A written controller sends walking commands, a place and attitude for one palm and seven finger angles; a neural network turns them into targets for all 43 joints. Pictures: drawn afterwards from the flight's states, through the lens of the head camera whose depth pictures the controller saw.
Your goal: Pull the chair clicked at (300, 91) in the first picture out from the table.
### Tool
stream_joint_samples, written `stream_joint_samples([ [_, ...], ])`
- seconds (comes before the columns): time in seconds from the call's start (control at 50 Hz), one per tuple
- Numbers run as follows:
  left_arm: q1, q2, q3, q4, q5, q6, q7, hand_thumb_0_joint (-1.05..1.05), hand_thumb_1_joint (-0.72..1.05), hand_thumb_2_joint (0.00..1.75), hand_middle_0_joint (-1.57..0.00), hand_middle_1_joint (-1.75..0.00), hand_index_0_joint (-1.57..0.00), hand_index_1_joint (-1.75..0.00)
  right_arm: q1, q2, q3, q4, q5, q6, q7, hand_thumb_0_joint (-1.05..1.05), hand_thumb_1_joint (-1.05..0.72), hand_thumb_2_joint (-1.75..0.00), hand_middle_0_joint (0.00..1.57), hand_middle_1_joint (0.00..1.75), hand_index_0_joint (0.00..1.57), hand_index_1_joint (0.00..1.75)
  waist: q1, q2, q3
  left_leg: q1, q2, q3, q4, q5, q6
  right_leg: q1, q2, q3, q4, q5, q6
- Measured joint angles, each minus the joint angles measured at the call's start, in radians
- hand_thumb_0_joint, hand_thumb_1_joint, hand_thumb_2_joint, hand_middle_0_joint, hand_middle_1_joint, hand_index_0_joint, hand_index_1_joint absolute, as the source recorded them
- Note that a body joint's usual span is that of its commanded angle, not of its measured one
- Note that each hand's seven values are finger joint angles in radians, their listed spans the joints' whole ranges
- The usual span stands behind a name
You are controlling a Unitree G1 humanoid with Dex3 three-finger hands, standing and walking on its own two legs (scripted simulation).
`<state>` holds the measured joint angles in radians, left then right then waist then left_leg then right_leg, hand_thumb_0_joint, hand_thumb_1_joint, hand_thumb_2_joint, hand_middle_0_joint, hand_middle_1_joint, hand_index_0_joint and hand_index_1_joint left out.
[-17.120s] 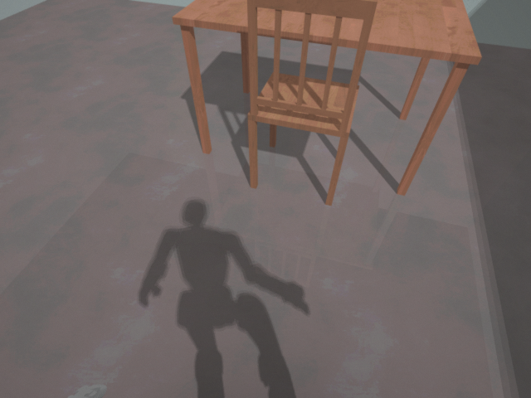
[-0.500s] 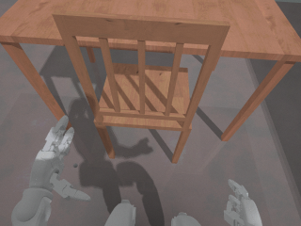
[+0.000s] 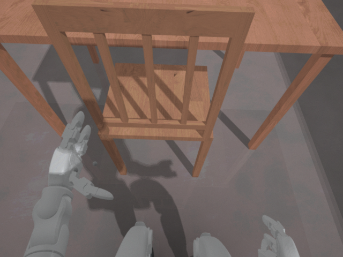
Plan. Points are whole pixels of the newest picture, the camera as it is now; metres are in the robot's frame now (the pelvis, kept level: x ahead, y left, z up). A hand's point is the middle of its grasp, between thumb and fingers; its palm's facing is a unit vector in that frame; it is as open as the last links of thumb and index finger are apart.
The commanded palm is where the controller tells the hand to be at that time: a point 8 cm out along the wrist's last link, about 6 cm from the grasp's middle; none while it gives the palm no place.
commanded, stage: aim the fingers beside a spindle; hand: left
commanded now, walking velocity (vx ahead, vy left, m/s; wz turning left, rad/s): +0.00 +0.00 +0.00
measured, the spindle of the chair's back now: (151, 87) +0.54 +0.07 +0.03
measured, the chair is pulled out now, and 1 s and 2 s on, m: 0.00 0.00 0.00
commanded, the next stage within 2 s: push the fingers through the gap in 1.40 s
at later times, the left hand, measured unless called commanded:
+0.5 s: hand (110, 144) +0.37 +0.16 +0.01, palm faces -0.03 -1.00 -0.03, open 16.9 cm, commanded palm +0.36 +0.21 +0.01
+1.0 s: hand (117, 137) +0.40 +0.15 -0.01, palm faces +0.01 -1.00 -0.06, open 16.9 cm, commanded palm +0.37 +0.20 +0.00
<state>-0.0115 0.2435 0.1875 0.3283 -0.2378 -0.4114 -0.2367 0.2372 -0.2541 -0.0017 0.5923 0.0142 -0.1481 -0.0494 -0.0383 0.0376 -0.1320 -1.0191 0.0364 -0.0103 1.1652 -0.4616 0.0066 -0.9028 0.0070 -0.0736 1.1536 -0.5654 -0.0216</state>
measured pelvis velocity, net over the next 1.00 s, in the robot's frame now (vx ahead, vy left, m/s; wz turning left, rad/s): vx -0.01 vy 0.00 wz -0.03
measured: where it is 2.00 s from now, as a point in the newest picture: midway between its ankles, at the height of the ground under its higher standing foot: outside the picture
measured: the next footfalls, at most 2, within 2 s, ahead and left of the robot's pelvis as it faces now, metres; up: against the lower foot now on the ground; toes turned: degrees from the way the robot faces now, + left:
none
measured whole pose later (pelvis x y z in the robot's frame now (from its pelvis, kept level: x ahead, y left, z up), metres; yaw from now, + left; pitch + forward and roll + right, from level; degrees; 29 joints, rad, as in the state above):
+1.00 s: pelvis -0.01 +0.00 -0.02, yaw -1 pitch +23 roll -2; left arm -0.37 0.23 0.22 0.67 -0.13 -0.49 -0.09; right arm 0.27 -0.24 -0.01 0.61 0.00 0.01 0.01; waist -0.08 0.04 -0.15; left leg -1.18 0.05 0.01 1.26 -0.48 0.01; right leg -1.08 0.01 -0.05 1.26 -0.59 -0.02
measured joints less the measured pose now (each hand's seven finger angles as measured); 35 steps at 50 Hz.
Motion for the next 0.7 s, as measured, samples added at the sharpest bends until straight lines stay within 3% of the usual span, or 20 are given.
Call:
stream_joint_samples([
  [0.26, -0.129, 0.002, 0.015, 0.123, 0.030, -0.016, 0.036, -0.01, -0.50, 0.30, -0.06, -0.08, -0.06, -0.08, -0.009, 0.004, 0.001, 0.001, -0.005, 0.031, 0.012, 0.01, -0.90, -0.90, 0.20, 0.30, 0.20, 0.30, -0.010, -0.007, -0.005, -0.049, 0.002, 0.002, 0.033, -0.006, 0.002, -0.050, 0.001, 0.003, 0.036, -0.007, 0.001],
  [0.4, -0.221, -0.004, -0.008, 0.180, 0.049, -0.027, 0.052, -0.01, -0.50, 0.30, -0.06, -0.08, -0.06, -0.08, -0.009, 0.002, -0.001, 0.015, -0.008, 0.043, 0.017, 0.01, -0.90, -0.90, 0.20, 0.30, 0.20, 0.30, -0.013, -0.004, -0.006, -0.086, -0.001, -0.001, 0.056, -0.009, 0.005, -0.084, -0.002, 0.000, 0.056, -0.010, 0.004],
  [0.7, -0.389, -0.013, -0.003, 0.339, 0.105, -0.053, 0.129, -0.01, -0.50, 0.30, -0.06, -0.08, -0.06, -0.08, 0.013, 0.010, 0.001, 0.030, -0.021, 0.105, 0.043, 0.01, -0.90, -0.90, 0.20, 0.30, 0.20, 0.30, -0.035, 0.000, -0.016, -0.155, 0.002, 0.012, 0.094, -0.018, 0.011, -0.160, -0.002, 0.013, 0.099, -0.019, 0.008],
])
